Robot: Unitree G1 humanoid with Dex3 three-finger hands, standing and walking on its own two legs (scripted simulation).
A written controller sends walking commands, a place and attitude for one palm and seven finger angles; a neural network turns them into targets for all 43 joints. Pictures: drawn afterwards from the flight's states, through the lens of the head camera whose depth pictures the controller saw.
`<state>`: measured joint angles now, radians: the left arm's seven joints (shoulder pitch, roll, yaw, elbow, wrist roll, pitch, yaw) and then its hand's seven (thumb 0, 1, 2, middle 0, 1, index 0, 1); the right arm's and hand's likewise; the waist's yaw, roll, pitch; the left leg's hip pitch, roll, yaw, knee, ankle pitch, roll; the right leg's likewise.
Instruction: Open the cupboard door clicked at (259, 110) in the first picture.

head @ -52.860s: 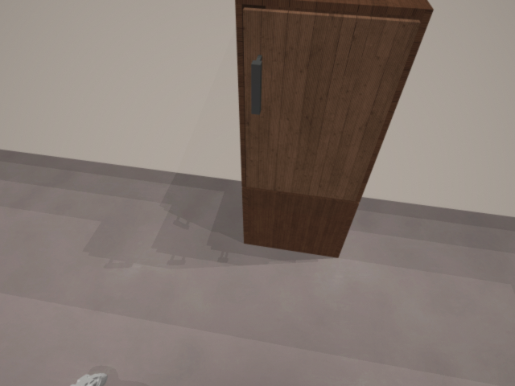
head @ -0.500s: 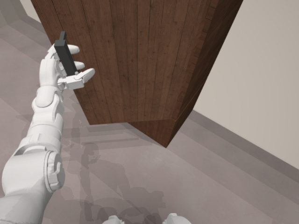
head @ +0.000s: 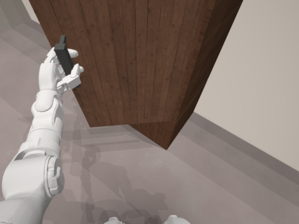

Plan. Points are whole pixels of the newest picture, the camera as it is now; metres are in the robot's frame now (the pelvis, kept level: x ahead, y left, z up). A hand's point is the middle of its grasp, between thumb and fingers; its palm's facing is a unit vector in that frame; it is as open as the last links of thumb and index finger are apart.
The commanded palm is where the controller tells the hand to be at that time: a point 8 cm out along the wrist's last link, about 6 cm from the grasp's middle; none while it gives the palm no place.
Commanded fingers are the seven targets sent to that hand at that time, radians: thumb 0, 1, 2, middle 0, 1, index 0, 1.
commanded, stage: pull the door open along its arc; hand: left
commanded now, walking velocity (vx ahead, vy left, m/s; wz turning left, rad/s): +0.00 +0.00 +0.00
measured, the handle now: (69, 62) +0.54 +0.20 +0.11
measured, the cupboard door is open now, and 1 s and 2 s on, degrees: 42 82 77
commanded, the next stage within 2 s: open thumb and fingers to let go in 0.88 s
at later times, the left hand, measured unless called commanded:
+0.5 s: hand (94, 123) +0.34 +0.11 +0.11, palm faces +0.14 -0.99 +0.10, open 6.5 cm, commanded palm +0.28 +0.19 +0.11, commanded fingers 0.00 0.90 0.90 -0.40 -1.35 -0.40 -1.35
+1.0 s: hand (124, 145) +0.28 +0.04 +0.11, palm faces +0.38 -0.93 -0.02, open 6.6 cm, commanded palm +0.24 +0.09 +0.11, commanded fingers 0.00 0.76 0.84 -0.39 -1.34 -0.39 -1.34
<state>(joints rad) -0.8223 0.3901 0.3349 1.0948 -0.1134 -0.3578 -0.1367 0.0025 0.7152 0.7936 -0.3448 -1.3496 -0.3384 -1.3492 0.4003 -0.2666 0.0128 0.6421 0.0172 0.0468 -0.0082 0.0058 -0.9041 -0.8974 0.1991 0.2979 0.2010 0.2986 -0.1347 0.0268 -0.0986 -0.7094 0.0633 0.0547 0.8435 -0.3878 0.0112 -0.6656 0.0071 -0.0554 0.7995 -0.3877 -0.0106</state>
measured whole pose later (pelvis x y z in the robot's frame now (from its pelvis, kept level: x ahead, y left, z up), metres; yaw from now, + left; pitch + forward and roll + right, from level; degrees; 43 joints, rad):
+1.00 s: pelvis +0.02 -0.05 +0.02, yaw +3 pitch +1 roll +1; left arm 0.24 -0.06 -0.26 -0.15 0.04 0.02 0.53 0.03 0.62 0.73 -0.32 -1.28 -0.33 -1.32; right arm 0.19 -0.20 0.02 0.55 -0.04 0.10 0.01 0.01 -0.90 -0.90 0.20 0.30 0.20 0.30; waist -0.02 0.06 -0.06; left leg -0.35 0.06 0.00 0.69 -0.36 -0.03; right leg -0.30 0.01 -0.11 0.70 -0.42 -0.06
